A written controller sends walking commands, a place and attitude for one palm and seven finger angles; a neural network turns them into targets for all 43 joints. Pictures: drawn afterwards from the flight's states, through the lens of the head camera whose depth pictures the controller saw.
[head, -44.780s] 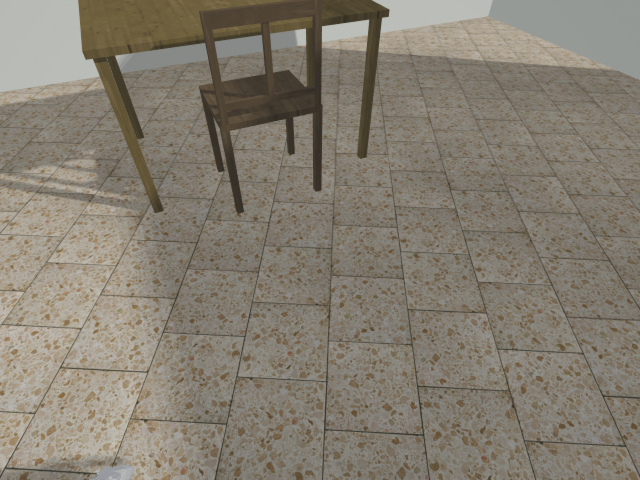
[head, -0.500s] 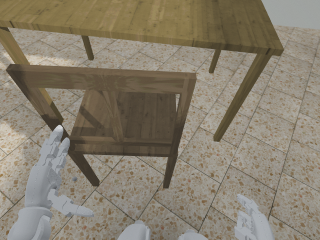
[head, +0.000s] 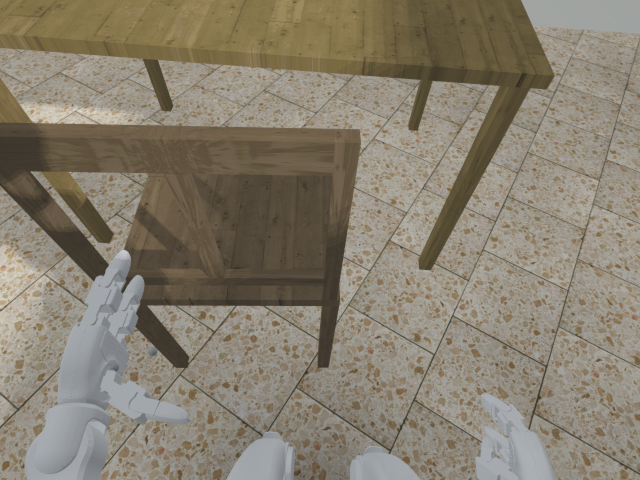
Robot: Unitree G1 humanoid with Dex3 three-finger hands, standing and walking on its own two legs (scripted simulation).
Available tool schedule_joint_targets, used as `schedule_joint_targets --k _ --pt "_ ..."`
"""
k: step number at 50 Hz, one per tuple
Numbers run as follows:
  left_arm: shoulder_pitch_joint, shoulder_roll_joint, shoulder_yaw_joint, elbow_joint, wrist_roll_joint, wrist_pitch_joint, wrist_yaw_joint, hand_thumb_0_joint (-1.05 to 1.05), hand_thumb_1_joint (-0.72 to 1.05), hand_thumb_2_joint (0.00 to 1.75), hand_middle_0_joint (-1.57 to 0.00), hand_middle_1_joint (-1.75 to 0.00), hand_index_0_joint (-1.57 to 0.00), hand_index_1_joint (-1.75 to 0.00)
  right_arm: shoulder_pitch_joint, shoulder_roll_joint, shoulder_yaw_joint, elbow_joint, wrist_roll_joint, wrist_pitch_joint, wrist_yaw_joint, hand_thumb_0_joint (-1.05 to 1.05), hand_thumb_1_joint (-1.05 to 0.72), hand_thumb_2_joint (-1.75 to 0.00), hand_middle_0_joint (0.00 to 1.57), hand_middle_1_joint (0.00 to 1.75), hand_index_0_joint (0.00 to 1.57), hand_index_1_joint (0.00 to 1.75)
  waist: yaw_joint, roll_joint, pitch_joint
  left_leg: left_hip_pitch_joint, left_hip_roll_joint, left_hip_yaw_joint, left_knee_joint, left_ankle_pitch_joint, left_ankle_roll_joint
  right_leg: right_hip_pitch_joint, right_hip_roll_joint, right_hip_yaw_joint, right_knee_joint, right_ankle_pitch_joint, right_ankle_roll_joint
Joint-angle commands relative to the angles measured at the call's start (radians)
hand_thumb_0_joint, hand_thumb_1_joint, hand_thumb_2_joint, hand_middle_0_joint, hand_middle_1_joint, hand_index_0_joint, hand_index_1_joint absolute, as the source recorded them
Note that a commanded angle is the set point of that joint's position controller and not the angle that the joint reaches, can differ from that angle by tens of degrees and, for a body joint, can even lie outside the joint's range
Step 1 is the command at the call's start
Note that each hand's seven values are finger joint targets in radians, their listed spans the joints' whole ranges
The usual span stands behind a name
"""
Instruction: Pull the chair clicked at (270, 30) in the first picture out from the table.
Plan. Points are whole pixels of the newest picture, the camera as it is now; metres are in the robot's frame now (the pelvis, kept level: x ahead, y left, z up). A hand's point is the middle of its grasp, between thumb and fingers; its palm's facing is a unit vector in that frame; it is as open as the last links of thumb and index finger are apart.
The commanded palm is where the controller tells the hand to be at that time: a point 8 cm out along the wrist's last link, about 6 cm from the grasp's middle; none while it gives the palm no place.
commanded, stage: aim the fingers beside a spindle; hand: left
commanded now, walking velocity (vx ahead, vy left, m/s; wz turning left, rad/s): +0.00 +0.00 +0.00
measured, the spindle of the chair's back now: (200, 230) +0.45 +0.20 -0.01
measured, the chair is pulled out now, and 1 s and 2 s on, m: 0.21 0.21 0.21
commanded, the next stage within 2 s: none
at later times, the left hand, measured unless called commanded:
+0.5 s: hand (178, 332) +0.29 +0.18 +0.02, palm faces +0.05 -1.00 -0.03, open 16.9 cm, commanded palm +0.26 +0.24 +0.01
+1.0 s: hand (203, 331) +0.30 +0.16 -0.01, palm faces +0.03 -1.00 -0.02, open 16.9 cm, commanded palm +0.28 +0.22 +0.00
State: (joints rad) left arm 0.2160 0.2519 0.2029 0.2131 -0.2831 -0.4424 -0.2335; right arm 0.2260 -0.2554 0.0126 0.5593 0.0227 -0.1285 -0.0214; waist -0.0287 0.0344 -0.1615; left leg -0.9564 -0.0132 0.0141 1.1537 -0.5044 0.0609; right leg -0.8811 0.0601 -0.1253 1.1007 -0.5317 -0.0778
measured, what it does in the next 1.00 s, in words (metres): stands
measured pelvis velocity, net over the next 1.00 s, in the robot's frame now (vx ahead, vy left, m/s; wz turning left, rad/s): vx -0.01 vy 0.02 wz -0.02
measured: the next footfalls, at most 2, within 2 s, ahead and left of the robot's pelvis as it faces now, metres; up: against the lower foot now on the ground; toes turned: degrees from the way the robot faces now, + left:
none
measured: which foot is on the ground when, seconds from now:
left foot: down 0.00-1.00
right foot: down 0.00-1.00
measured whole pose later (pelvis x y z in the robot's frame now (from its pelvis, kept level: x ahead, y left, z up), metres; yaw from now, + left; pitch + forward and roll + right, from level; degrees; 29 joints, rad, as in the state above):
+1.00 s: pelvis -0.01 +0.02 -0.03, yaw -1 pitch +22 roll -3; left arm 0.04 0.17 0.06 0.30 -0.16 -0.47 -0.04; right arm 0.20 -0.24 0.01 0.54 0.00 -0.02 0.02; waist -0.03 0.04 -0.18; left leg -1.11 -0.02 0.04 1.27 -0.54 0.09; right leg -1.04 0.04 -0.11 1.23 -0.57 -0.06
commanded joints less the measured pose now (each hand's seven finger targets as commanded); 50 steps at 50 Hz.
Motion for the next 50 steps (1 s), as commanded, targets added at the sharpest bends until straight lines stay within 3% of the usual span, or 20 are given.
schedule_joint_targets --k 1,5,9,11,13,17,20,21,25,27,32,36,38,42,44,45,50 --pt "-0.101 0.182 0.100 -0.245 -0.016 -0.109 0.019 0.00 -0.50 0.30 -0.06 -0.08 -0.06 -0.08 -0.028 -0.134 -0.055 -0.128 0.003 -0.052 -0.011 0.00 -0.90 -0.90 0.20 0.30 0.20 0.30 0.003 0.021 -0.275 0.148 0.019 -0.072 -0.126 0.300 -0.021 0.204 -0.043 0.151 -0.152 0.308 0.057" --pt "-0.117 0.143 0.077 -0.176 -0.008 -0.118 0.027 0.00 -0.50 0.30 -0.06 -0.08 -0.06 -0.08 -0.036 -0.133 -0.054 -0.119 0.002 -0.049 -0.007 0.00 -0.90 -0.90 0.20 0.30 0.20 0.30 -0.006 0.019 -0.233 0.114 0.018 -0.070 -0.116 0.242 -0.023 0.145 -0.044 0.150 -0.146 0.231 0.057" --pt "-0.138 0.109 0.026 -0.141 -0.005 -0.093 0.011 0.00 -0.50 0.30 -0.06 -0.08 -0.06 -0.08 -0.032 -0.142 -0.054 -0.125 0.005 -0.044 -0.005 0.00 -0.90 -0.90 0.20 0.30 0.20 0.30 -0.015 0.014 -0.252 0.112 0.017 -0.069 -0.101 0.241 -0.020 0.135 -0.047 0.155 -0.141 0.242 0.062" --pt "-0.133 0.139 0.054 -0.133 -0.005 -0.086 0.011 0.00 -0.50 0.30 -0.06 -0.08 -0.06 -0.08 -0.027 -0.145 -0.056 -0.123 0.006 -0.039 -0.007 0.00 -0.90 -0.90 0.20 0.30 0.20 0.30 -0.008 -0.013 -0.270 0.100 0.019 -0.071 -0.095 0.251 -0.018 0.156 -0.046 0.165 -0.140 0.255 0.062" --pt "-0.172 0.128 0.038 -0.149 -0.002 -0.088 0.016 0.00 -0.50 0.30 -0.06 -0.08 -0.06 -0.08 -0.026 -0.142 -0.056 -0.128 0.007 -0.036 -0.006 0.00 -0.90 -0.90 0.20 0.30 0.20 0.30 -0.012 -0.010 -0.284 0.106 0.019 -0.069 -0.093 0.257 -0.018 0.153 -0.047 0.160 -0.131 0.269 0.063" --pt "-0.188 0.124 0.029 -0.207 0.014 -0.112 0.060 0.00 -0.50 0.30 -0.06 -0.08 -0.06 -0.08 -0.033 -0.137 -0.055 -0.129 -0.003 -0.035 -0.002 0.00 -0.90 -0.90 0.20 0.30 0.20 0.30 0.003 0.048 -0.318 0.167 0.021 -0.078 -0.104 0.303 -0.023 0.118 -0.040 0.128 -0.100 0.287 0.052" --pt "-0.193 0.092 0.000 -0.178 0.028 -0.116 0.086 0.00 -0.50 0.30 -0.06 -0.08 -0.06 -0.08 -0.033 -0.136 -0.055 -0.129 -0.007 -0.026 0.005 0.00 -0.90 -0.90 0.20 0.30 0.20 0.30 -0.007 0.011 -0.300 0.148 0.022 -0.082 -0.098 0.282 -0.025 0.086 -0.038 0.118 -0.090 0.264 0.054" --pt "-0.194 0.111 0.018 -0.155 0.034 -0.114 0.093 0.00 -0.50 0.30 -0.06 -0.08 -0.06 -0.08 -0.031 -0.140 -0.056 -0.124 -0.008 -0.022 0.005 0.00 -0.90 -0.90 0.20 0.30 0.20 0.30 -0.009 -0.010 -0.294 0.131 0.023 -0.084 -0.092 0.276 -0.024 0.081 -0.037 0.119 -0.086 0.260 0.053" --pt "-0.224 0.081 -0.015 -0.101 0.049 -0.097 0.092 0.00 -0.50 0.30 -0.06 -0.08 -0.06 -0.08 -0.035 -0.143 -0.055 -0.130 -0.005 -0.002 0.011 0.00 -0.90 -0.90 0.20 0.30 0.20 0.30 -0.013 -0.006 -0.272 0.098 0.019 -0.082 -0.086 0.227 -0.026 0.049 -0.038 0.118 -0.078 0.216 0.051" --pt "-0.231 0.075 -0.024 -0.114 0.053 -0.095 0.093 0.00 -0.50 0.30 -0.06 -0.08 -0.06 -0.08 -0.033 -0.143 -0.057 -0.134 -0.006 0.003 0.012 0.00 -0.90 -0.90 0.20 0.30 0.20 0.30 -0.004 0.016 -0.302 0.114 0.019 -0.083 -0.082 0.242 -0.027 0.050 -0.038 0.119 -0.069 0.225 0.049" --pt "-0.314 0.059 -0.066 -0.193 0.063 -0.120 0.123 0.00 -0.50 0.30 -0.06 -0.08 -0.06 -0.08 -0.031 -0.143 -0.058 -0.135 -0.012 0.010 0.010 0.00 -0.90 -0.90 0.20 0.30 0.20 0.30 -0.017 0.034 -0.360 0.188 0.029 -0.109 -0.080 0.275 -0.032 -0.002 -0.034 0.101 -0.050 0.216 0.046" --pt "-0.303 0.083 -0.038 -0.151 0.081 -0.127 0.157 0.00 -0.50 0.30 -0.06 -0.08 -0.06 -0.08 -0.030 -0.143 -0.057 -0.125 -0.015 0.022 0.014 0.00 -0.90 -0.90 0.20 0.30 0.20 0.30 -0.012 0.011 -0.347 0.158 0.028 -0.110 -0.071 0.277 -0.034 -0.004 -0.031 0.100 -0.038 0.220 0.044" --pt "-0.311 0.032 -0.088 -0.122 0.095 -0.121 0.163 0.00 -0.50 0.30 -0.06 -0.08 -0.06 -0.08 -0.034 -0.140 -0.056 -0.126 -0.015 0.031 0.021 0.00 -0.90 -0.90 0.20 0.30 0.20 0.30 -0.017 0.028 -0.330 0.167 0.030 -0.120 -0.074 0.268 -0.042 -0.046 -0.034 0.090 -0.028 0.200 0.043" --pt "-0.275 0.005 -0.114 -0.082 0.106 -0.096 0.172 0.00 -0.50 0.30 -0.06 -0.08 -0.06 -0.08 -0.032 -0.144 -0.060 -0.138 -0.013 0.050 0.030 0.00 -0.90 -0.90 0.20 0.30 0.20 0.30 -0.010 0.021 -0.334 0.176 0.033 -0.124 -0.075 0.275 -0.048 -0.064 -0.033 0.082 -0.023 0.197 0.040" --pt "-0.286 0.001 -0.124 -0.107 0.107 -0.096 0.176 0.00 -0.50 0.30 -0.06 -0.08 -0.06 -0.08 -0.032 -0.143 -0.061 -0.147 -0.013 0.059 0.031 0.00 -0.90 -0.90 0.20 0.30 0.20 0.30 -0.009 0.008 -0.344 0.177 0.031 -0.125 -0.077 0.265 -0.046 -0.052 -0.034 0.085 -0.026 0.195 0.042" --pt "-0.283 0.031 -0.090 -0.121 0.106 -0.099 0.184 0.00 -0.50 0.30 -0.06 -0.08 -0.06 -0.08 -0.030 -0.144 -0.062 -0.150 -0.012 0.063 0.030 0.00 -0.90 -0.90 0.20 0.30 0.20 0.30 0.003 0.006 -0.351 0.174 0.031 -0.125 -0.082 0.259 -0.048 -0.042 -0.033 0.085 -0.025 0.189 0.040" --pt "-0.334 0.075 -0.043 -0.162 0.111 -0.133 0.217 0.00 -0.50 0.30 -0.06 -0.08 -0.06 -0.08 -0.039 -0.132 -0.056 -0.146 -0.016 0.074 0.024 0.00 -0.90 -0.90 0.20 0.30 0.20 0.30 0.005 0.015 -0.362 0.163 0.027 -0.117 -0.075 0.250 -0.042 -0.021 -0.030 0.100 -0.027 0.187 0.041"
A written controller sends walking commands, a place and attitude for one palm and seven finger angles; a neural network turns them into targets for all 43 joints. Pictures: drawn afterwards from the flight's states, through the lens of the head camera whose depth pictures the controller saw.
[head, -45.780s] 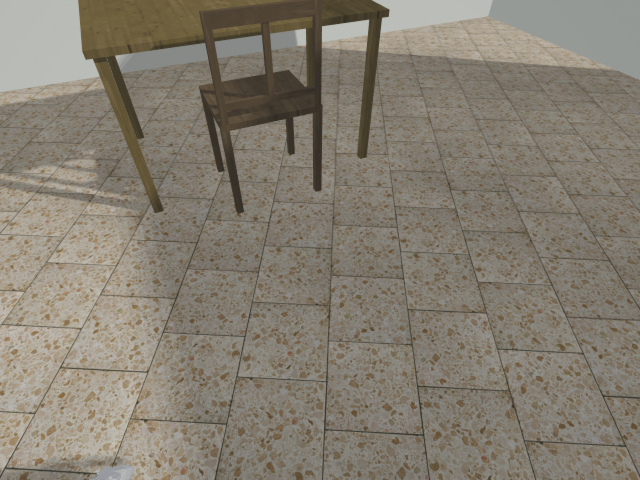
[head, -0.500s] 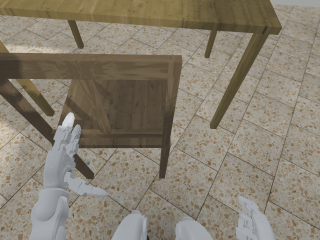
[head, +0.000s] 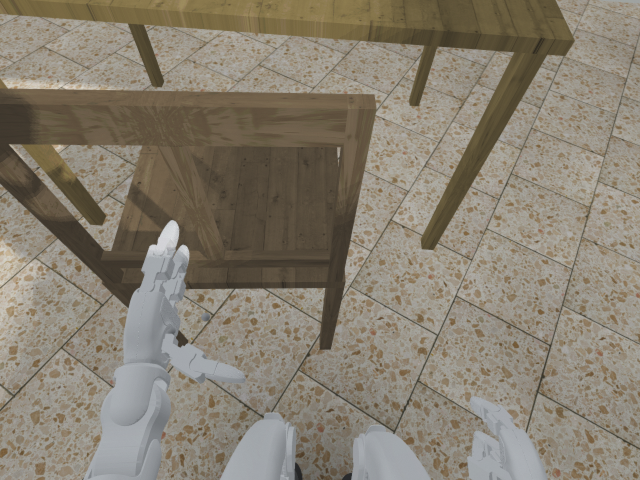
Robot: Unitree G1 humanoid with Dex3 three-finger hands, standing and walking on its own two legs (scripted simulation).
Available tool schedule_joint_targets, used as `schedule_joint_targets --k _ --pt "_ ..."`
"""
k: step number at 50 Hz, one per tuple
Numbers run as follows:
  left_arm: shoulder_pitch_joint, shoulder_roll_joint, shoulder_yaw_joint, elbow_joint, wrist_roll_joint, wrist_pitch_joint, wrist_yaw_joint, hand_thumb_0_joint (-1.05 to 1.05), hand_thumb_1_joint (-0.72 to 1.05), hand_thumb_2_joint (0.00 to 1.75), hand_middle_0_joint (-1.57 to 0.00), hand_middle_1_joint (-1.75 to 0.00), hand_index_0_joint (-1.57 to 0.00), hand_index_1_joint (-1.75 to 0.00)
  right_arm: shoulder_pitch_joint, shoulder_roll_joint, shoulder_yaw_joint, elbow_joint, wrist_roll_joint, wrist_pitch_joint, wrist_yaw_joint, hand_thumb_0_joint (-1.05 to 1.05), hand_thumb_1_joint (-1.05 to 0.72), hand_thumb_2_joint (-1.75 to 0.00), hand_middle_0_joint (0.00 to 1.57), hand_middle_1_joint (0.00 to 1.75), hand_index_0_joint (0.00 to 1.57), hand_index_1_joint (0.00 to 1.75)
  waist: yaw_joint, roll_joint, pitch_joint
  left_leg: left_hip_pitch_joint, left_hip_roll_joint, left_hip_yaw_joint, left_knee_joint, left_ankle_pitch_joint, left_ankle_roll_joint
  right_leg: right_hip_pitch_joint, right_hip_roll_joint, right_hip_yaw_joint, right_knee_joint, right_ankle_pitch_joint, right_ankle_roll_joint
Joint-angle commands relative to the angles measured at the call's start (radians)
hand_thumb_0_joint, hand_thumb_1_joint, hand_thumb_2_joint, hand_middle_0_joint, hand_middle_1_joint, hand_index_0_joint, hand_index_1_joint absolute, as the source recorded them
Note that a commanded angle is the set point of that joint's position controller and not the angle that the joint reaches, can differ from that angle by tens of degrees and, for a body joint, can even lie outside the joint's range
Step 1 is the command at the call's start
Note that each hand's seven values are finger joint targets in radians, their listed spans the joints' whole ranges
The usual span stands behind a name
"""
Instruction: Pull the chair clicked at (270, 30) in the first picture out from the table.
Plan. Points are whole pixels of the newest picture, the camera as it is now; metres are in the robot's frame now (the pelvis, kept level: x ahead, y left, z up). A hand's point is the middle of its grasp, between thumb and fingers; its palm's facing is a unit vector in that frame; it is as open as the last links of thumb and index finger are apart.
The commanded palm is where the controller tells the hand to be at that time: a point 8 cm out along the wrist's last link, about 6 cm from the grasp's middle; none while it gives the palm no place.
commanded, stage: aim the fingers beside a spindle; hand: left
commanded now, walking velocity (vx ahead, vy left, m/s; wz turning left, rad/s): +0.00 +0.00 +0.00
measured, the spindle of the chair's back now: (198, 209) +0.45 +0.19 +0.02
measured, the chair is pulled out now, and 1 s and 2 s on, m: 0.21 0.21 0.21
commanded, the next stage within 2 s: none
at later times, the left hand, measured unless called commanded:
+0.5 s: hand (189, 307) +0.31 +0.17 +0.03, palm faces +0.10 -0.99 -0.05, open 16.9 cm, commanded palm +0.28 +0.22 +0.02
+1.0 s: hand (194, 324) +0.30 +0.17 +0.01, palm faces +0.03 -1.00 +0.01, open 16.9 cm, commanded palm +0.28 +0.22 +0.02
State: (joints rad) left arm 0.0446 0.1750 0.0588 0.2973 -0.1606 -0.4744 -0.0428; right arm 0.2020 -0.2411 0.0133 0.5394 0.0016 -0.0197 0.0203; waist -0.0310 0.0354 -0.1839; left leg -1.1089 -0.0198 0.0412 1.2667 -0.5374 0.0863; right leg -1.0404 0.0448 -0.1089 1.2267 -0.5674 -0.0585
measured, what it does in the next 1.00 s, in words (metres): stands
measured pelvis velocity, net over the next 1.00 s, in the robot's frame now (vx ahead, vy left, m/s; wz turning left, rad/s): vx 0.00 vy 0.00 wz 0.00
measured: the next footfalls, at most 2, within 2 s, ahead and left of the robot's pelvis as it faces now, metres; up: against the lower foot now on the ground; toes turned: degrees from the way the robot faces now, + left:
none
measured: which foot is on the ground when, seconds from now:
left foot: down 0.00-1.00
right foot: down 0.00-1.00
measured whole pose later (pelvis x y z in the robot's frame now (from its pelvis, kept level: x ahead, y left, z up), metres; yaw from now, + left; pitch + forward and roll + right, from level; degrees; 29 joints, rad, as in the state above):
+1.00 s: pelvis +0.00 +0.00 +0.00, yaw +0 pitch +22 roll -3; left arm 0.06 0.21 0.10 0.35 -0.23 -0.44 -0.14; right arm 0.21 -0.25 0.02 0.54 0.02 -0.02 0.01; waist -0.03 0.04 -0.19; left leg -1.10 -0.02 0.03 1.25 -0.54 0.08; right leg -1.02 0.05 -0.12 1.21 -0.56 -0.06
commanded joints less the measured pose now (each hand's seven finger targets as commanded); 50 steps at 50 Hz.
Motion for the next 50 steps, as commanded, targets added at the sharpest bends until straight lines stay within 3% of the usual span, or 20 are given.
schedule_joint_targets --k 1,6,9,11,12,13,17,21,23,24,26,29,31,34,36,37,39,44,46,50 --pt "-0.178 0.165 0.110 -0.247 -0.012 -0.107 0.030 0.00 -0.50 0.30 -0.06 -0.08 -0.06 -0.08 -0.011 -0.148 -0.056 -0.122 0.005 -0.034 -0.020 0.00 -0.90 -0.90 0.20 0.30 0.20 0.30 -0.002 -0.003 -0.337 0.305 0.034 -0.144 -0.182 0.288 -0.064 0.144 -0.012 0.087 -0.154 0.233 0.023" --pt "-0.166 0.100 0.036 -0.191 -0.018 -0.094 -0.013 0.00 -0.50 0.30 -0.06 -0.08 -0.06 -0.08 -0.009 -0.151 -0.054 -0.111 0.010 -0.037 -0.022 0.00 -0.90 -0.90 0.20 0.30 0.20 0.30 -0.021 0.033 -0.316 0.319 0.035 -0.146 -0.184 0.279 -0.064 0.121 -0.014 0.082 -0.165 0.225 0.022" --pt "-0.151 0.067 -0.004 -0.145 -0.031 -0.059 -0.052 0.00 -0.50 0.30 -0.06 -0.08 -0.06 -0.08 -0.004 -0.157 -0.055 -0.113 0.017 -0.035 -0.022 0.00 -0.90 -0.90 0.20 0.30 0.20 0.30 -0.030 0.006 -0.303 0.304 0.034 -0.146 -0.184 0.265 -0.062 0.123 -0.016 0.079 -0.175 0.226 0.025" --pt "-0.155 0.087 0.015 -0.137 -0.036 -0.048 -0.059 0.00 -0.50 0.30 -0.06 -0.08 -0.06 -0.08 -0.004 -0.161 -0.056 -0.115 0.019 -0.034 -0.028 0.00 -0.90 -0.90 0.20 0.30 0.20 0.30 -0.027 -0.015 -0.295 0.285 0.031 -0.140 -0.180 0.270 -0.058 0.136 -0.015 0.081 -0.174 0.239 0.024" --pt "-0.134 0.113 0.051 -0.152 -0.039 -0.051 -0.053 0.00 -0.50 0.30 -0.06 -0.08 -0.06 -0.08 0.000 -0.160 -0.058 -0.117 0.018 -0.034 -0.029 0.00 -0.90 -0.90 0.20 0.30 0.20 0.30 -0.007 0.000 -0.314 0.295 0.031 -0.138 -0.182 0.290 -0.062 0.149 -0.017 0.081 -0.167 0.254 0.021" --pt "-0.135 0.097 0.032 -0.181 -0.038 -0.056 -0.048 0.00 -0.50 0.30 -0.06 -0.08 -0.06 -0.08 -0.006 -0.155 -0.057 -0.127 0.018 -0.035 -0.026 0.00 -0.90 -0.90 0.20 0.30 0.20 0.30 -0.007 0.005 -0.322 0.306 0.029 -0.136 -0.183 0.302 -0.061 0.153 -0.019 0.080 -0.166 0.263 0.022" --pt "-0.139 0.188 0.134 -0.259 -0.031 -0.097 0.009 0.00 -0.50 0.30 -0.06 -0.08 -0.06 -0.08 -0.010 -0.146 -0.056 -0.125 0.008 -0.033 -0.025 0.00 -0.90 -0.90 0.20 0.30 0.20 0.30 0.019 0.039 -0.349 0.319 0.029 -0.130 -0.184 0.339 -0.067 0.178 -0.016 0.088 -0.155 0.288 0.019" --pt "-0.153 0.175 0.121 -0.240 -0.012 -0.119 0.028 0.00 -0.50 0.30 -0.06 -0.08 -0.06 -0.08 -0.010 -0.140 -0.054 -0.115 0.003 -0.030 -0.020 0.00 -0.90 -0.90 0.20 0.30 0.20 0.30 0.001 0.025 -0.330 0.303 0.031 -0.131 -0.178 0.333 -0.064 0.170 -0.013 0.091 -0.152 0.284 0.021" --pt "-0.146 0.112 0.055 -0.203 -0.013 -0.107 0.004 0.00 -0.50 0.30 -0.06 -0.08 -0.06 -0.08 -0.015 -0.141 -0.053 -0.111 0.006 -0.032 -0.017 0.00 -0.90 -0.90 0.20 0.30 0.20 0.30 -0.018 0.028 -0.308 0.298 0.030 -0.128 -0.174 0.296 -0.062 0.147 -0.015 0.090 -0.162 0.261 0.024" --pt "-0.112 0.119 0.069 -0.179 -0.021 -0.098 -0.009 0.00 -0.50 0.30 -0.06 -0.08 -0.06 -0.08 -0.010 -0.146 -0.056 -0.110 0.009 -0.032 -0.018 0.00 -0.90 -0.90 0.20 0.30 0.20 0.30 -0.011 0.016 -0.307 0.289 0.030 -0.128 -0.177 0.293 -0.063 0.160 -0.015 0.090 -0.166 0.262 0.023" --pt "-0.084 0.071 0.020 -0.120 -0.038 -0.066 -0.049 0.00 -0.50 0.30 -0.06 -0.08 -0.06 -0.08 -0.008 -0.151 -0.054 -0.117 0.017 -0.031 -0.019 0.00 -0.90 -0.90 0.20 0.30 0.20 0.30 -0.033 -0.044 -0.281 0.253 0.026 -0.123 -0.171 0.276 -0.053 0.177 -0.015 0.097 -0.184 0.274 0.029" --pt "-0.130 0.086 0.027 -0.110 -0.055 -0.044 -0.084 0.00 -0.50 0.30 -0.06 -0.08 -0.06 -0.08 -0.008 -0.158 -0.057 -0.120 0.024 -0.031 -0.028 0.00 -0.90 -0.90 0.20 0.30 0.20 0.30 -0.035 -0.059 -0.266 0.209 0.022 -0.115 -0.159 0.230 -0.048 0.181 -0.020 0.108 -0.191 0.247 0.032" --pt "-0.164 0.144 0.082 -0.156 -0.056 -0.060 -0.076 0.00 -0.50 0.30 -0.06 -0.08 -0.06 -0.08 -0.016 -0.158 -0.056 -0.122 0.022 -0.035 -0.035 0.00 -0.90 -0.90 0.20 0.30 0.20 0.30 -0.016 -0.021 -0.282 0.210 0.022 -0.111 -0.155 0.230 -0.048 0.182 -0.019 0.114 -0.185 0.234 0.026" --pt "-0.204 0.203 0.143 -0.272 -0.053 -0.108 -0.035 0.00 -0.50 0.30 -0.06 -0.08 -0.06 -0.08 -0.016 -0.145 -0.053 -0.121 0.011 -0.045 -0.036 0.00 -0.90 -0.90 0.20 0.30 0.20 0.30 0.011 0.057 -0.371 0.284 0.023 -0.115 -0.159 0.304 -0.056 0.201 -0.020 0.112 -0.162 0.278 0.021" --pt "-0.223 0.238 0.172 -0.307 -0.047 -0.131 -0.009 0.00 -0.50 0.30 -0.06 -0.08 -0.06 -0.08 -0.014 -0.143 -0.053 -0.113 0.006 -0.048 -0.038 0.00 -0.90 -0.90 0.20 0.30 0.20 0.30 0.008 0.057 -0.385 0.299 0.027 -0.117 -0.158 0.332 -0.057 0.207 -0.016 0.113 -0.157 0.296 0.022" --pt "-0.199 0.234 0.176 -0.309 -0.043 -0.136 -0.002 0.00 -0.50 0.30 -0.06 -0.08 -0.06 -0.08 -0.017 -0.138 -0.051 -0.113 0.004 -0.049 -0.034 0.00 -0.90 -0.90 0.20 0.30 0.20 0.30 0.020 0.084 -0.395 0.308 0.025 -0.116 -0.162 0.340 -0.060 0.214 -0.016 0.114 -0.155 0.299 0.021" --pt "-0.154 0.187 0.138 -0.259 -0.039 -0.125 -0.007 0.00 -0.50 0.30 -0.06 -0.08 -0.06 -0.08 -0.019 -0.138 -0.051 -0.108 0.005 -0.049 -0.028 0.00 -0.90 -0.90 0.20 0.30 0.20 0.30 0.008 0.077 -0.372 0.315 0.026 -0.117 -0.167 0.348 -0.062 0.197 -0.016 0.104 -0.157 0.306 0.022" --pt "-0.025 0.064 0.022 -0.078 -0.063 -0.024 -0.100 0.00 -0.50 0.30 -0.06 -0.08 -0.06 -0.08 -0.008 -0.157 -0.055 -0.120 0.028 -0.035 -0.021 0.00 -0.90 -0.90 0.20 0.30 0.20 0.30 -0.024 -0.037 -0.270 0.228 0.024 -0.115 -0.175 0.270 -0.053 0.191 -0.016 0.097 -0.189 0.281 0.031" --pt "-0.041 0.070 0.026 -0.074 -0.078 -0.005 -0.121 0.00 -0.50 0.30 -0.06 -0.08 -0.06 -0.08 -0.009 -0.163 -0.056 -0.128 0.034 -0.036 -0.027 0.00 -0.90 -0.90 0.20 0.30 0.20 0.30 -0.030 -0.063 -0.249 0.208 0.023 -0.116 -0.172 0.247 -0.048 0.188 -0.017 0.100 -0.198 0.265 0.031" --pt "-0.172 0.153 0.094 -0.254 -0.072 -0.079 -0.069 0.00 -0.50 0.30 -0.06 -0.08 -0.06 -0.08 -0.013 -0.154 -0.060 -0.131 0.020 -0.051 -0.037 0.00 -0.90 -0.90 0.20 0.30 0.20 0.30 -0.009 0.002 -0.316 0.267 0.027 -0.124 -0.169 0.255 -0.051 0.165 -0.017 0.097 -0.177 0.230 0.025"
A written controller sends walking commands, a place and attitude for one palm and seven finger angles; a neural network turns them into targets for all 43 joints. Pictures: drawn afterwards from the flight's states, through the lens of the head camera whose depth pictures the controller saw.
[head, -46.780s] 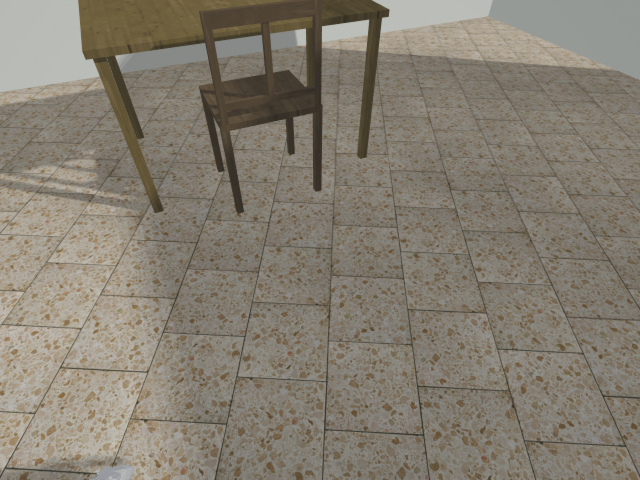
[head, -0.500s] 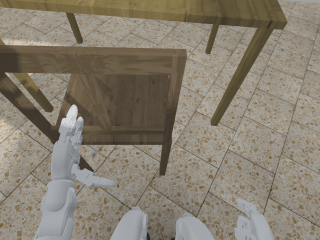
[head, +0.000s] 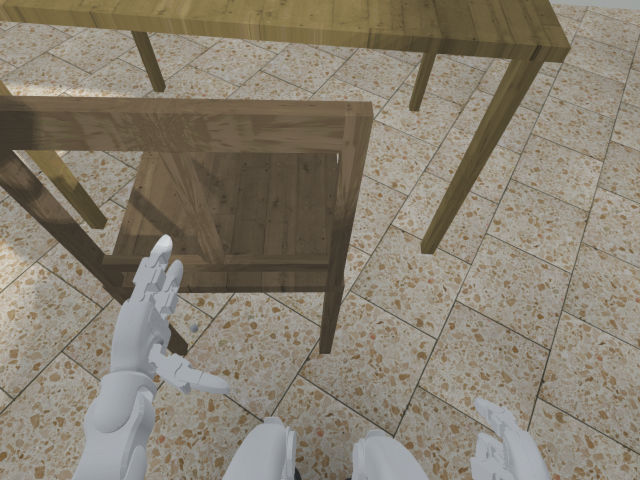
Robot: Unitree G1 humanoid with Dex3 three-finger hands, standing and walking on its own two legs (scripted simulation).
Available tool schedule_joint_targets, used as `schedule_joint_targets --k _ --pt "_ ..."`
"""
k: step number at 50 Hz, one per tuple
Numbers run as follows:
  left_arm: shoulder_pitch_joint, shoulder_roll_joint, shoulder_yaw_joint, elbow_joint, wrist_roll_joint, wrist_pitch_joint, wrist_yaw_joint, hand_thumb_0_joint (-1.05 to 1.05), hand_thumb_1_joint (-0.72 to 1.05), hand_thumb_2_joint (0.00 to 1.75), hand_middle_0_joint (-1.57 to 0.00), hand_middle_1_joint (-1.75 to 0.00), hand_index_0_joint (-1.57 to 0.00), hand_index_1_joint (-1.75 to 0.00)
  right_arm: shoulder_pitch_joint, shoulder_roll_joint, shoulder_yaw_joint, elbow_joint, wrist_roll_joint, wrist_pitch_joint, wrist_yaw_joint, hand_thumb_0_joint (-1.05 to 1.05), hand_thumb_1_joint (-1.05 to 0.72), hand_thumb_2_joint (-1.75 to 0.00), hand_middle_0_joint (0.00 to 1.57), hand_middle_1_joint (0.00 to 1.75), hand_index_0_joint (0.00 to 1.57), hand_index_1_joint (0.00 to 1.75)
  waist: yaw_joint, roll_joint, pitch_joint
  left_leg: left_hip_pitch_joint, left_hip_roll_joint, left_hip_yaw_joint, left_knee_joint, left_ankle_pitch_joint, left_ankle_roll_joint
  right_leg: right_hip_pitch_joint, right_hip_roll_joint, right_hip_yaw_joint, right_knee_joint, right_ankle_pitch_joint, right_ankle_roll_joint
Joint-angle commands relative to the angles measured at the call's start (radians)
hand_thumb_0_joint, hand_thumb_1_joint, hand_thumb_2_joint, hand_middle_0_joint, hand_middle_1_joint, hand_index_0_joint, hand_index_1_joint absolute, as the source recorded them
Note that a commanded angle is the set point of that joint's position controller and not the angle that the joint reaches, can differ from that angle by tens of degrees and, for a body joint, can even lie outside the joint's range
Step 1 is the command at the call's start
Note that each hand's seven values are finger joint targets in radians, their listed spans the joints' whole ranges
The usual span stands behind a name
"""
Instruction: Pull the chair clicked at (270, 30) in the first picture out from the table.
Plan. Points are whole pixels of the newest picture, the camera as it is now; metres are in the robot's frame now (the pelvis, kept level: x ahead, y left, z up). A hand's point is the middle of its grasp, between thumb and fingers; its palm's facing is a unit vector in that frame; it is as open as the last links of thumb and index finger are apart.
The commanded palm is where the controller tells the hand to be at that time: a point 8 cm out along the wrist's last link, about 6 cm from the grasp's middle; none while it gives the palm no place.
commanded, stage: aim the fingers beside a spindle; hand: left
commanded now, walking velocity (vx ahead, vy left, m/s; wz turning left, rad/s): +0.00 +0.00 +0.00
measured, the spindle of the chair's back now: (198, 213) +0.45 +0.19 +0.02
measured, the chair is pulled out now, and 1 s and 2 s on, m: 0.21 0.21 0.21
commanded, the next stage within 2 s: push the fingers through the gap in 1.76 s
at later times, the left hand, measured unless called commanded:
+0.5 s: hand (187, 320) +0.29 +0.17 +0.04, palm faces +0.09 -1.00 -0.03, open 16.9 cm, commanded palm +0.27 +0.22 +0.03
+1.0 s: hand (190, 325) +0.30 +0.17 +0.00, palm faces +0.05 -1.00 +0.00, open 16.9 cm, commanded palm +0.27 +0.21 +0.01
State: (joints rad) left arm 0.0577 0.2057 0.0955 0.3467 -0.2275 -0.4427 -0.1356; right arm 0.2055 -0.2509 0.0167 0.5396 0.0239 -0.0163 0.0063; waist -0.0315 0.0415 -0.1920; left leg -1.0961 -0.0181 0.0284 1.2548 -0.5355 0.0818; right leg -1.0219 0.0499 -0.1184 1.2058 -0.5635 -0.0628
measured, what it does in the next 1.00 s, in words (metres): stands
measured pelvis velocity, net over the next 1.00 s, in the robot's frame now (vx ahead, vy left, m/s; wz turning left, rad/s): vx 0.00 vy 0.00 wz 0.01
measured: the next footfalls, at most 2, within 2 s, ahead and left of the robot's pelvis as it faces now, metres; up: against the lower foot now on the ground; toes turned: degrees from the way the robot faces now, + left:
none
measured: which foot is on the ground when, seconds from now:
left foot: down 0.00-1.00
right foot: down 0.00-1.00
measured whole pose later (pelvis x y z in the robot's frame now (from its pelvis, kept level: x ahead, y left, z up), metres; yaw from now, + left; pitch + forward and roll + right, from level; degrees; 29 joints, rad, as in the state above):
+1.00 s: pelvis +0.00 +0.00 +0.00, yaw +1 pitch +21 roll -3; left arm 0.00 0.23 0.11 0.41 -0.23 -0.42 -0.14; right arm 0.20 -0.25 0.03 0.55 0.04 -0.01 0.01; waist -0.03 0.05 -0.19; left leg -1.11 -0.02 0.02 1.27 -0.53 0.08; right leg -1.03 0.05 -0.13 1.22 -0.57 -0.07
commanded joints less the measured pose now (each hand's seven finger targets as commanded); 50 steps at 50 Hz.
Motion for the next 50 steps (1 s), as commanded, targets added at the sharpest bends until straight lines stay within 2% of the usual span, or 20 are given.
schedule_joint_targets --k 1,2,5,6,11,13,16,18,21,23,26,29,32,35,37,40,43,45,48,50 --pt "-0.232 0.171 0.086 -0.363 0.005 -0.141 0.051 0.00 -0.50 0.30 -0.06 -0.08 -0.06 -0.08 -0.019 -0.145 -0.061 -0.127 -0.008 -0.058 -0.026 0.00 -0.90 -0.90 0.20 0.30 0.20 0.30 -0.008 0.028 -0.316 0.274 0.028 -0.116 -0.154 0.274 -0.050 0.131 -0.018 0.105 -0.144 0.232 0.025" --pt "-0.257 0.203 0.115 -0.429 0.016 -0.171 0.079 0.00 -0.50 0.30 -0.06 -0.08 -0.06 -0.08 -0.016 -0.141 -0.062 -0.122 -0.016 -0.062 -0.026 0.00 -0.90 -0.90 0.20 0.30 0.20 0.30 0.010 0.074 -0.373 0.328 0.029 -0.124 -0.163 0.314 -0.059 0.134 -0.020 0.104 -0.132 0.243 0.021" --pt "-0.204 0.164 0.086 -0.426 0.045 -0.203 0.129 0.00 -0.50 0.30 -0.06 -0.08 -0.06 -0.08 -0.021 -0.127 -0.057 -0.109 -0.024 -0.068 -0.015 0.00 -0.90 -0.90 0.20 0.30 0.20 0.30 0.011 0.133 -0.381 0.410 0.035 -0.144 -0.174 0.380 -0.084 0.081 -0.019 0.085 -0.116 0.250 0.018" --pt "-0.190 0.175 0.099 -0.394 0.052 -0.195 0.134 0.00 -0.50 0.30 -0.06 -0.08 -0.06 -0.08 -0.013 -0.134 -0.061 -0.102 -0.025 -0.065 -0.012 0.00 -0.90 -0.90 0.20 0.30 0.20 0.30 0.003 0.106 -0.380 0.403 0.039 -0.151 -0.174 0.386 -0.085 0.078 -0.017 0.082 -0.115 0.252 0.019" --pt "-0.035 0.008 -0.038 -0.049 0.038 -0.043 0.034 0.00 -0.50 0.30 -0.06 -0.08 -0.06 -0.08 -0.012 -0.152 -0.055 -0.112 0.001 -0.032 0.001 0.00 -0.90 -0.90 0.20 0.30 0.20 0.30 -0.033 -0.069 -0.210 0.225 0.027 -0.131 -0.186 0.211 -0.058 0.093 -0.015 0.079 -0.165 0.185 0.027" --pt "-0.073 -0.016 -0.072 -0.073 0.023 -0.011 -0.004 0.00 -0.50 0.30 -0.06 -0.08 -0.06 -0.08 -0.017 -0.160 -0.059 -0.134 0.015 -0.026 -0.003 0.00 -0.90 -0.90 0.20 0.30 0.20 0.30 -0.031 -0.068 -0.220 0.221 0.023 -0.128 -0.189 0.182 -0.054 0.103 -0.020 0.078 -0.170 0.172 0.028" --pt "-0.140 0.075 0.004 -0.234 0.005 -0.047 0.017 0.00 -0.50 0.30 -0.06 -0.08 -0.06 -0.08 -0.016 -0.156 -0.062 -0.154 0.008 -0.032 -0.016 0.00 -0.90 -0.90 0.20 0.30 0.20 0.30 -0.005 -0.046 -0.302 0.257 0.025 -0.128 -0.179 0.240 -0.052 0.137 -0.021 0.086 -0.155 0.213 0.025" --pt "-0.202 0.128 0.041 -0.435 0.016 -0.123 0.073 0.00 -0.50 0.30 -0.06 -0.08 -0.06 -0.08 -0.020 -0.138 -0.062 -0.158 -0.006 -0.045 -0.018 0.00 -0.90 -0.90 0.20 0.30 0.20 0.30 0.022 0.059 -0.400 0.372 0.028 -0.134 -0.184 0.332 -0.067 0.137 -0.022 0.088 -0.135 0.248 0.020" --pt "-0.157 0.218 0.126 -0.541 0.040 -0.199 0.163 0.00 -0.50 0.30 -0.06 -0.08 -0.06 -0.08 -0.006 -0.123 -0.059 -0.129 -0.024 -0.054 -0.016 0.00 -0.90 -0.90 0.20 0.30 0.20 0.30 0.036 0.101 -0.421 0.428 0.035 -0.142 -0.189 0.426 -0.095 0.123 -0.012 0.086 -0.118 0.276 0.013" --pt "-0.117 0.145 0.069 -0.446 0.069 -0.203 0.178 0.00 -0.50 0.30 -0.06 -0.08 -0.06 -0.08 -0.022 -0.112 -0.056 -0.116 -0.025 -0.048 -0.007 0.00 -0.90 -0.90 0.20 0.30 0.20 0.30 0.011 0.083 -0.351 0.400 0.039 -0.149 -0.184 0.409 -0.095 0.094 -0.014 0.080 -0.114 0.266 0.017" --pt "-0.050 0.026 -0.035 -0.164 0.086 -0.127 0.118 0.00 -0.50 0.30 -0.06 -0.08 -0.06 -0.08 -0.019 -0.129 -0.054 -0.098 -0.016 -0.034 0.007 0.00 -0.90 -0.90 0.20 0.30 0.20 0.30 -0.039 -0.003 -0.193 0.264 0.035 -0.143 -0.178 0.258 -0.070 0.046 -0.015 0.075 -0.141 0.191 0.023" --pt "-0.055 -0.040 -0.097 -0.038 0.045 -0.031 0.017 0.00 -0.50 0.30 -0.06 -0.08 -0.06 -0.08 -0.022 -0.156 -0.057 -0.121 0.014 -0.022 0.001 0.00 -0.90 -0.90 0.20 0.30 0.20 0.30 -0.049 -0.108 -0.169 0.187 0.021 -0.129 -0.176 0.139 -0.051 0.080 -0.019 0.084 -0.178 0.141 0.028" --pt "-0.103 0.033 -0.035 -0.162 0.004 -0.029 -0.020 0.00 -0.50 0.30 -0.06 -0.08 -0.06 -0.08 -0.017 -0.156 -0.066 -0.147 0.018 -0.030 -0.016 0.00 -0.90 -0.90 0.20 0.30 0.20 0.30 -0.020 -0.088 -0.284 0.206 0.016 -0.113 -0.159 0.187 -0.043 0.159 -0.026 0.110 -0.180 0.190 0.029" --pt "-0.201 0.182 0.081 -0.493 0.008 -0.137 0.056 0.00 -0.50 0.30 -0.06 -0.08 -0.06 -0.08 -0.022 -0.133 -0.062 -0.158 -0.003 -0.050 -0.025 0.00 -0.90 -0.90 0.20 0.30 0.20 0.30 0.040 0.091 -0.441 0.361 0.020 -0.116 -0.174 0.332 -0.062 0.192 -0.024 0.111 -0.143 0.265 0.018" --pt "-0.165 0.240 0.143 -0.596 0.023 -0.192 0.134 0.00 -0.50 0.30 -0.06 -0.08 -0.06 -0.08 -0.014 -0.114 -0.056 -0.140 -0.017 -0.055 -0.026 0.00 -0.90 -0.90 0.20 0.30 0.20 0.30 0.054 0.149 -0.457 0.430 0.027 -0.126 -0.188 0.406 -0.086 0.155 -0.014 0.101 -0.126 0.278 0.011" --pt "-0.117 0.175 0.117 -0.432 0.051 -0.198 0.176 0.00 -0.50 0.30 -0.06 -0.08 -0.06 -0.08 -0.027 -0.103 -0.050 -0.107 -0.024 -0.051 -0.013 0.00 -0.90 -0.90 0.20 0.30 0.20 0.30 0.014 0.094 -0.337 0.345 0.028 -0.124 -0.171 0.380 -0.078 0.138 -0.012 0.098 -0.127 0.277 0.018" --pt "-0.048 0.057 0.017 -0.093 0.060 -0.103 0.099 0.00 -0.50 0.30 -0.06 -0.08 -0.06 -0.08 -0.027 -0.131 -0.048 -0.091 -0.012 -0.031 0.000 0.00 -0.90 -0.90 0.20 0.30 0.20 0.30 -0.045 -0.057 -0.169 0.166 0.022 -0.112 -0.146 0.198 -0.055 0.095 -0.013 0.100 -0.159 0.188 0.032" --pt "-0.041 -0.002 -0.044 0.009 0.027 -0.030 0.010 0.00 -0.50 0.30 -0.06 -0.08 -0.06 -0.08 -0.027 -0.155 -0.049 -0.111 0.014 -0.026 -0.005 0.00 -0.90 -0.90 0.20 0.30 0.20 0.30 -0.050 -0.114 -0.134 0.117 0.011 -0.102 -0.151 0.130 -0.046 0.118 -0.020 0.118 -0.196 0.141 0.033" --pt "-0.124 -0.023 -0.087 -0.061 -0.016 0.003 -0.073 0.00 -0.50 0.30 -0.06 -0.08 -0.06 -0.08 -0.013 -0.164 -0.058 -0.140 0.030 -0.035 -0.018 0.00 -0.90 -0.90 0.20 0.30 0.20 0.30 -0.048 -0.093 -0.216 0.157 0.012 -0.103 -0.147 0.158 -0.037 0.162 -0.033 0.132 -0.209 0.171 0.035" --pt "-0.182 0.059 -0.033 -0.262 -0.021 -0.051 -0.051 0.00 -0.50 0.30 -0.06 -0.08 -0.06 -0.08 -0.011 -0.153 -0.065 -0.152 0.017 -0.049 -0.027 0.00 -0.90 -0.90 0.20 0.30 0.20 0.30 -0.017 -0.011 -0.337 0.235 0.016 -0.107 -0.146 0.233 -0.039 0.187 -0.031 0.126 -0.179 0.231 0.029"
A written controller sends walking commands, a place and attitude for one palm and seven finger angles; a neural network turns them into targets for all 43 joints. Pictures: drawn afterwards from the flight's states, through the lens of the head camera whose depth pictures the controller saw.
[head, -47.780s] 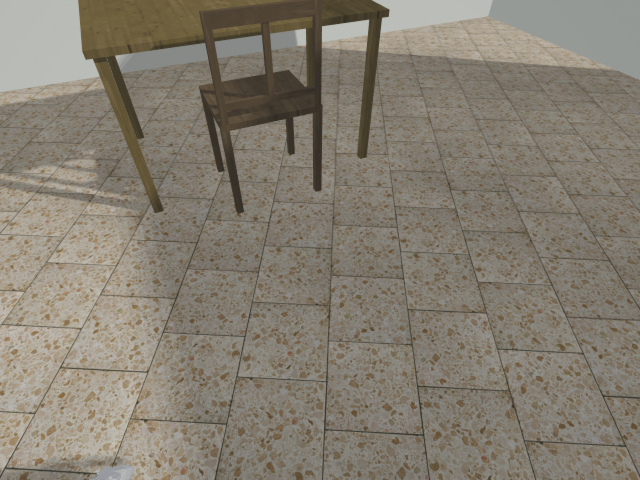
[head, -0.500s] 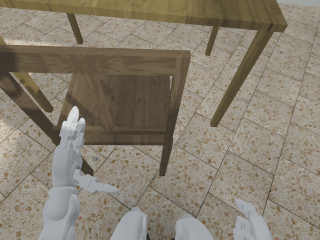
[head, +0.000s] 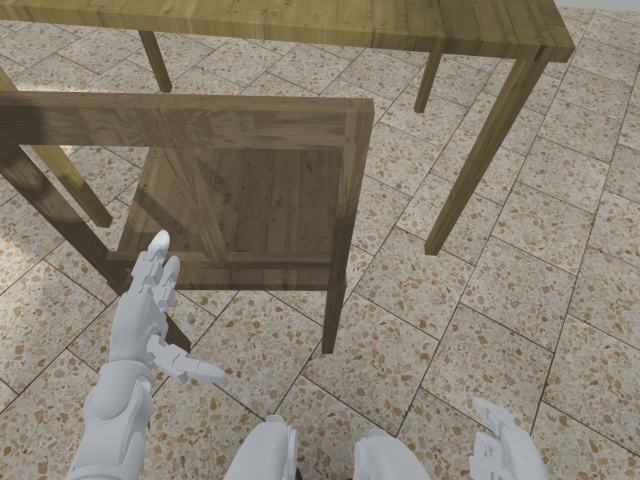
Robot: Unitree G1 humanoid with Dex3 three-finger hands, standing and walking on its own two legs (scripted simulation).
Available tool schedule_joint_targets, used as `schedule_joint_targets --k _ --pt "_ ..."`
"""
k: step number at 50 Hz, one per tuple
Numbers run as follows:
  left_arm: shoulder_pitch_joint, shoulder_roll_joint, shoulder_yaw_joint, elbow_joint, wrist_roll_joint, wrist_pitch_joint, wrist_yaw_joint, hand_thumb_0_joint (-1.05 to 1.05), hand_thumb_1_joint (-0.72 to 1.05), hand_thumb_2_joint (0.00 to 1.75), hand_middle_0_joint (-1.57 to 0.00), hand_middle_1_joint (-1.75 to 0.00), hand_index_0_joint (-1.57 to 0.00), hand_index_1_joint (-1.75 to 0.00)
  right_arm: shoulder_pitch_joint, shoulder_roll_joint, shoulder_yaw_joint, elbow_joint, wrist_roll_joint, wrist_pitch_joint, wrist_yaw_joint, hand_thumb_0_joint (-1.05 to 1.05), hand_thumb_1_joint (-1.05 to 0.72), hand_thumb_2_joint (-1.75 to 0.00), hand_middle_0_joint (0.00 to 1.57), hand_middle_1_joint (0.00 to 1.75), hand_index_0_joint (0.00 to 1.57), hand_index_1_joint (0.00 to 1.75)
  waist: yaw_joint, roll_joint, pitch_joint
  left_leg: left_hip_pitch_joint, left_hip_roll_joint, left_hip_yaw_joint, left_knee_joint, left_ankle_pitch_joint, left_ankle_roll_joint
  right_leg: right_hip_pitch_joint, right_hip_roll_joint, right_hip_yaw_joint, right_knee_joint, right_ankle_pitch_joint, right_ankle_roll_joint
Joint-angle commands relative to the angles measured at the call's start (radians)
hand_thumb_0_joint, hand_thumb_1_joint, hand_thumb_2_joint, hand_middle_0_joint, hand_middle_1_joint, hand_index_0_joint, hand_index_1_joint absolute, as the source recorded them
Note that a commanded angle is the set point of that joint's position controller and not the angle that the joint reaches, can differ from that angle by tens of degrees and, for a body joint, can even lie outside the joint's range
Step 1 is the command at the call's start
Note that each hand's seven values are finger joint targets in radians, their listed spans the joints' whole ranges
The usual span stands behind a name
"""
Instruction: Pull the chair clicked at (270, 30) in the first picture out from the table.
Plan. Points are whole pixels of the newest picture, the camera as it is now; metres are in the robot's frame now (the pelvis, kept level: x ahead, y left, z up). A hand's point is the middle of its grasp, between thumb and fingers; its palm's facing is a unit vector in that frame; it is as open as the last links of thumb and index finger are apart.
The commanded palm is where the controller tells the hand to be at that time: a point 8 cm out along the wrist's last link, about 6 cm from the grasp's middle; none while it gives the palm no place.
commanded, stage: aim the fingers beside a spindle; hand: left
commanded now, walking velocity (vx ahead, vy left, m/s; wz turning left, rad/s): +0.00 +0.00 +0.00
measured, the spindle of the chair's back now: (201, 210) +0.46 +0.19 +0.02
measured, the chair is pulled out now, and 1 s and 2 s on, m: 0.21 0.21 0.21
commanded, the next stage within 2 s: push the fingers through the gap in 0.76 s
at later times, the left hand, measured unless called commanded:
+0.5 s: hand (202, 317) +0.29 +0.15 +0.04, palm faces +0.04 -1.00 -0.01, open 16.9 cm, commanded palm +0.29 +0.22 +0.03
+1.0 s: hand (175, 303) +0.32 +0.19 +0.01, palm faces +0.08 -1.00 -0.03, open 16.9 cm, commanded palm +0.30 +0.23 +0.03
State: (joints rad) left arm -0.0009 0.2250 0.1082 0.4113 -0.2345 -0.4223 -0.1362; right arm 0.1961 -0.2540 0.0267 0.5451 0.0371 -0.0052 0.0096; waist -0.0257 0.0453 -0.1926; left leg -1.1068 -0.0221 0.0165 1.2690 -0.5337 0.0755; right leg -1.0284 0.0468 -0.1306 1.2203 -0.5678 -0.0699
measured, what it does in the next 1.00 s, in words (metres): stands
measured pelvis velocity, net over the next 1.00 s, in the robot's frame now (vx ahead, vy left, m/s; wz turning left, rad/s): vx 0.00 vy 0.00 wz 0.00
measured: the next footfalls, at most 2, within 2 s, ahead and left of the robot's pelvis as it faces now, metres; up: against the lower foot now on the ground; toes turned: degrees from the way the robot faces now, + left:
none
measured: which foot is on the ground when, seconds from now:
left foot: down 0.00-1.00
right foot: down 0.00-1.00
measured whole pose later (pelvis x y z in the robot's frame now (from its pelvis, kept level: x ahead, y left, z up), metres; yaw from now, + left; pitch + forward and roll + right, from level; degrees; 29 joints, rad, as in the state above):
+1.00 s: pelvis +0.00 +0.00 +0.00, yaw +0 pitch +21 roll -4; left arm -0.04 0.25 0.15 0.40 -0.23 -0.43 -0.11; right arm 0.19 -0.25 0.03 0.56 0.03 -0.01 0.00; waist -0.03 0.05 -0.18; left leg -1.10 -0.02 0.02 1.26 -0.54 0.08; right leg -1.02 0.05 -0.13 1.21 -0.57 -0.06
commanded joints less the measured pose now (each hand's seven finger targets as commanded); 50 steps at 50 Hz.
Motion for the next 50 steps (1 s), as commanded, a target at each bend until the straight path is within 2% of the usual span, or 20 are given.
schedule_joint_targets --k 1,2,4,6,11,14,16,20,21,24,26,28,31,34,37,39,41,44,46,50 --pt "-0.187 0.116 0.008 -0.467 -0.014 -0.117 -0.016 0.00 -0.50 0.30 -0.06 -0.08 -0.06 -0.08 -0.004 -0.148 -0.075 -0.157 -0.005 -0.071 -0.035 0.00 -0.90 -0.90 0.20 0.30 0.20 0.30 -0.011 0.041 -0.395 0.310 0.025 -0.101 -0.161 0.293 -0.038 0.196 -0.023 0.130 -0.170 0.278 0.031" --pt "-0.174 0.194 0.078 -0.602 -0.007 -0.162 0.029 0.00 -0.50 0.30 -0.06 -0.08 -0.06 -0.08 0.002 -0.140 -0.077 -0.156 -0.015 -0.080 -0.037 0.00 -0.90 -0.90 0.20 0.30 0.20 0.30 0.028 0.110 -0.479 0.397 0.028 -0.102 -0.177 0.365 -0.050 0.211 -0.021 0.132 -0.162 0.306 0.025" --pt "-0.088 0.232 0.139 -0.690 0.014 -0.226 0.124 0.00 -0.50 0.30 -0.06 -0.08 -0.06 -0.08 0.016 -0.113 -0.069 -0.135 -0.029 -0.094 -0.034 0.00 -0.90 -0.90 0.20 0.30 0.20 0.30 0.051 0.152 -0.495 0.481 0.032 -0.108 -0.201 0.474 -0.080 0.184 -0.014 0.112 -0.142 0.335 0.017" --pt "-0.062 0.248 0.175 -0.604 0.048 -0.233 0.187 0.00 -0.50 0.30 -0.06 -0.08 -0.06 -0.08 0.012 -0.106 -0.065 -0.111 -0.038 -0.082 -0.025 0.00 -0.90 -0.90 0.20 0.30 0.20 0.30 0.031 0.112 -0.413 0.415 0.035 -0.112 -0.195 0.467 -0.083 0.161 -0.008 0.106 -0.131 0.329 0.020" --pt "0.045 -0.020 -0.038 -0.041 0.068 -0.072 0.081 0.00 -0.50 0.30 -0.06 -0.08 -0.06 -0.08 -0.023 -0.135 -0.059 -0.103 -0.015 -0.039 0.004 0.00 -0.90 -0.90 0.20 0.30 0.20 0.30 -0.057 -0.110 -0.114 0.138 0.017 -0.088 -0.164 0.158 -0.043 0.100 -0.014 0.118 -0.195 0.174 0.041" --pt "-0.018 -0.048 -0.087 -0.043 0.007 0.004 -0.045 0.00 -0.50 0.30 -0.06 -0.08 -0.06 -0.08 -0.008 -0.165 -0.065 -0.143 0.022 -0.037 -0.013 0.00 -0.90 -0.90 0.20 0.30 0.20 0.30 -0.050 -0.137 -0.173 0.148 0.010 -0.084 -0.176 0.136 -0.033 0.170 -0.025 0.139 -0.232 0.161 0.042" --pt "-0.065 -0.014 -0.068 -0.189 -0.022 -0.027 -0.070 0.00 -0.50 0.30 -0.06 -0.08 -0.06 -0.08 0.000 -0.156 -0.072 -0.157 0.013 -0.051 -0.024 0.00 -0.90 -0.90 0.20 0.30 0.20 0.30 -0.040 -0.095 -0.274 0.185 0.017 -0.089 -0.156 0.194 -0.029 0.196 -0.028 0.145 -0.211 0.223 0.043" --pt "-0.149 0.193 0.085 -0.673 -0.006 -0.208 0.063 0.00 -0.50 0.30 -0.06 -0.08 -0.06 -0.08 0.014 -0.122 -0.071 -0.145 -0.021 -0.094 -0.038 0.00 -0.90 -0.90 0.20 0.30 0.20 0.30 0.034 0.135 -0.500 0.464 0.030 -0.101 -0.190 0.432 -0.062 0.199 -0.017 0.123 -0.155 0.333 0.023" --pt "-0.124 0.261 0.146 -0.717 0.008 -0.234 0.115 0.00 -0.50 0.30 -0.06 -0.08 -0.06 -0.08 0.023 -0.124 -0.068 -0.131 -0.030 -0.099 -0.038 0.00 -0.90 -0.90 0.20 0.30 0.20 0.30 0.042 0.162 -0.493 0.479 0.034 -0.112 -0.197 0.473 -0.081 0.167 -0.011 0.110 -0.138 0.330 0.017" --pt "-0.095 0.162 0.099 -0.496 0.067 -0.225 0.187 0.00 -0.50 0.30 -0.06 -0.08 -0.06 -0.08 -0.004 -0.105 -0.061 -0.094 -0.042 -0.082 -0.019 0.00 -0.90 -0.90 0.20 0.30 0.20 0.30 -0.006 0.109 -0.328 0.390 0.037 -0.121 -0.183 0.418 -0.078 0.097 -0.012 0.099 -0.132 0.288 0.026" --pt "-0.049 0.094 0.057 -0.206 0.087 -0.154 0.159 0.00 -0.50 0.30 -0.06 -0.08 -0.06 -0.08 -0.004 -0.117 -0.058 -0.073 -0.037 -0.059 -0.007 0.00 -0.90 -0.90 0.20 0.30 0.20 0.30 -0.050 -0.035 -0.187 0.217 0.028 -0.105 -0.157 0.260 -0.051 0.088 -0.010 0.106 -0.159 0.222 0.037" --pt "-0.023 0.019 -0.007 -0.022 0.070 -0.070 0.080 0.00 -0.50 0.30 -0.06 -0.08 -0.06 -0.08 -0.020 -0.145 -0.057 -0.097 -0.013 -0.040 -0.005 0.00 -0.90 -0.90 0.20 0.30 0.20 0.30 -0.057 -0.120 -0.121 0.120 0.012 -0.084 -0.153 0.129 -0.044 0.094 -0.016 0.120 -0.193 0.140 0.044" --pt "-0.054 -0.042 -0.074 -0.007 0.009 0.013 -0.044 0.00 -0.50 0.30 -0.06 -0.08 -0.06 -0.08 -0.009 -0.165 -0.061 -0.139 0.019 -0.039 -0.016 0.00 -0.90 -0.90 0.20 0.30 0.20 0.30 -0.043 -0.102 -0.188 0.154 0.008 -0.085 -0.177 0.136 -0.035 0.163 -0.024 0.139 -0.225 0.148 0.036" --pt "-0.121 0.075 0.008 -0.312 -0.024 -0.059 -0.051 0.00 -0.50 0.30 -0.06 -0.08 -0.06 -0.08 -0.001 -0.153 -0.073 -0.165 0.004 -0.053 -0.028 0.00 -0.90 -0.90 0.20 0.30 0.20 0.30 -0.003 -0.014 -0.390 0.252 0.018 -0.086 -0.161 0.274 -0.034 0.241 -0.028 0.144 -0.187 0.292 0.037" --pt "-0.129 0.233 0.121 -0.697 -0.013 -0.195 0.063 0.00 -0.50 0.30 -0.06 -0.08 -0.06 -0.08 0.018 -0.126 -0.071 -0.156 -0.021 -0.084 -0.035 0.00 -0.90 -0.90 0.20 0.30 0.20 0.30 0.051 0.146 -0.543 0.471 0.029 -0.095 -0.192 0.476 -0.064 0.239 -0.015 0.128 -0.155 0.380 0.022" --pt "-0.031 0.226 0.149 -0.670 0.008 -0.229 0.138 0.00 -0.50 0.30 -0.06 -0.08 -0.06 -0.08 0.019 -0.103 -0.064 -0.125 -0.031 -0.090 -0.030 0.00 -0.90 -0.90 0.20 0.30 0.20 0.30 0.043 0.131 -0.468 0.472 0.034 -0.102 -0.202 0.525 -0.082 0.203 -0.010 0.110 -0.145 0.382 0.020" --pt "-0.039 0.209 0.150 -0.491 0.050 -0.212 0.169 0.00 -0.50 0.30 -0.06 -0.08 -0.06 -0.08 0.006 -0.109 -0.062 -0.098 -0.038 -0.072 -0.019 0.00 -0.90 -0.90 0.20 0.30 0.20 0.30 -0.001 0.068 -0.337 0.356 0.035 -0.107 -0.180 0.452 -0.065 0.164 -0.008 0.108 -0.140 0.351 0.028" --pt "-0.037 0.049 0.017 -0.142 0.070 -0.119 0.103 0.00 -0.50 0.30 -0.06 -0.08 -0.06 -0.08 -0.013 -0.135 -0.061 -0.082 -0.027 -0.049 -0.005 0.00 -0.90 -0.90 0.20 0.30 0.20 0.30 -0.066 -0.050 -0.132 0.176 0.027 -0.103 -0.155 0.192 -0.052 0.052 -0.011 0.099 -0.166 0.184 0.041" --pt "-0.071 -0.002 -0.036 -0.059 0.035 -0.049 0.017 0.00 -0.50 0.30 -0.06 -0.08 -0.06 -0.08 -0.018 -0.156 -0.060 -0.108 0.000 -0.043 -0.013 0.00 -0.90 -0.90 0.20 0.30 0.20 0.30 -0.073 -0.098 -0.118 0.156 0.017 -0.095 -0.179 0.122 -0.040 0.099 -0.016 0.120 -0.219 0.131 0.040" --pt "-0.225 0.093 0.013 -0.270 -0.023 -0.029 -0.062 0.00 -0.50 0.30 -0.06 -0.08 -0.06 -0.08 0.010 -0.167 -0.072 -0.135 0.009 -0.056 -0.045 0.00 -0.90 -0.90 0.20 0.30 0.20 0.30 -0.042 -0.018 -0.336 0.296 0.024 -0.103 -0.198 0.229 -0.036 0.200 -0.020 0.127 -0.226 0.229 0.040"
